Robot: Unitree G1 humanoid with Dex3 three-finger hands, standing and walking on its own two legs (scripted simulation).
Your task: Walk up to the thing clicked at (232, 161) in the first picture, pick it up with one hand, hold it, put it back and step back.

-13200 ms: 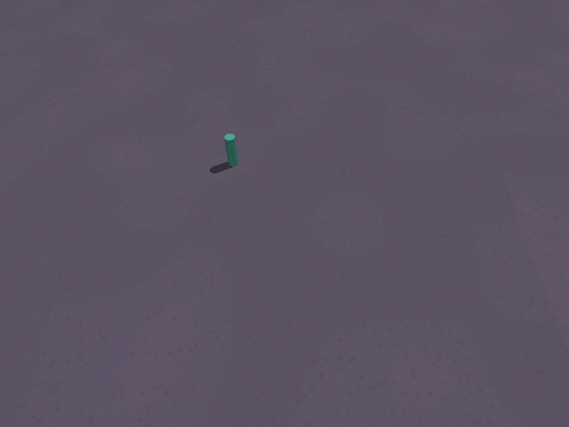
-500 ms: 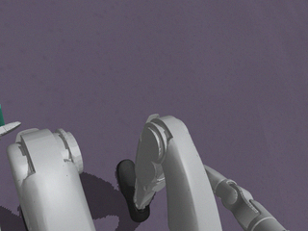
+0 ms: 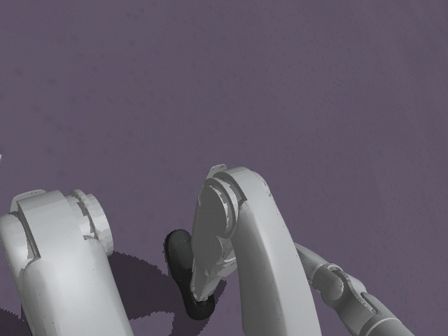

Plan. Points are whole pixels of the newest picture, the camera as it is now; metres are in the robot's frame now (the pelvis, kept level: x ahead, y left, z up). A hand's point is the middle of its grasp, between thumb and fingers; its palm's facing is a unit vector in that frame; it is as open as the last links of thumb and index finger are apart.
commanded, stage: settle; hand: left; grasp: from the side
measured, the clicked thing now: out of the picture +0.39 +0.28 -0.19
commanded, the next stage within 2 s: lift in 1.78 s
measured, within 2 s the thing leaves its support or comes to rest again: leaves its support in 0.12 s
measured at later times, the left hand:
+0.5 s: hand out of the picture +0.38 +0.29 -0.10, palm faces +0.27 -0.96 +0.00, open 7.2 cm
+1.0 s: hand out of the picture +0.37 +0.29 +0.01, palm faces +0.25 -0.97 -0.07, open 7.2 cm
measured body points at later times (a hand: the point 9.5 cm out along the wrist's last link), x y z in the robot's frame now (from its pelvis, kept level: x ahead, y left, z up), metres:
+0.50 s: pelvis +0.00 +0.00 +0.01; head +0.18 +0.18 +0.38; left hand +0.36 +0.34 -0.10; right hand +0.21 -0.23 -0.03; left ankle +0.09 +0.13 -0.24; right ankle +0.14 -0.12 -0.24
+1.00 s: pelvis +0.02 -0.02 +0.05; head +0.19 +0.09 +0.45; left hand +0.35 +0.34 +0.02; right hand +0.23 -0.24 -0.06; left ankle +0.09 +0.13 -0.24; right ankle +0.14 -0.12 -0.24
